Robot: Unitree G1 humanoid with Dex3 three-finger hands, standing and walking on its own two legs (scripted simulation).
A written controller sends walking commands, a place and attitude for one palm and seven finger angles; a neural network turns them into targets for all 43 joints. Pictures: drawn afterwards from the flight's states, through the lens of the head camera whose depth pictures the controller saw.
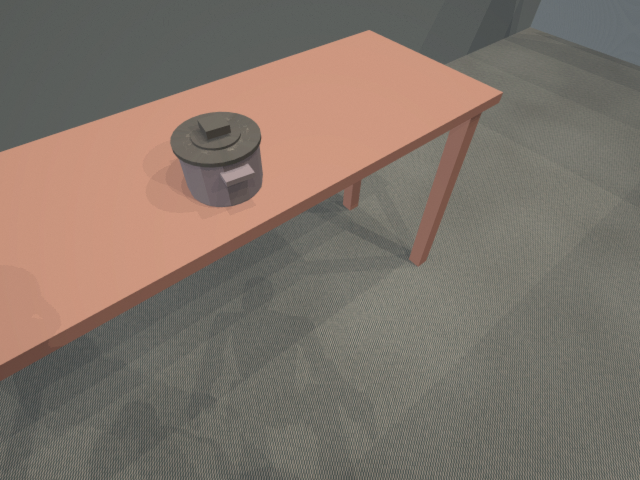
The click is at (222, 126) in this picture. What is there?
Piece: lid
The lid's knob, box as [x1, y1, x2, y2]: [197, 113, 230, 139]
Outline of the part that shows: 220,113 197,119 199,127 208,139 230,132 228,123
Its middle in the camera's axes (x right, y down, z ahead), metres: -0.19 -0.19 +0.67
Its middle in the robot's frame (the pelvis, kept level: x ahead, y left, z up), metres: +0.64 +0.22 +0.09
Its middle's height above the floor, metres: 0.87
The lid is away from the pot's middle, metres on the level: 0.00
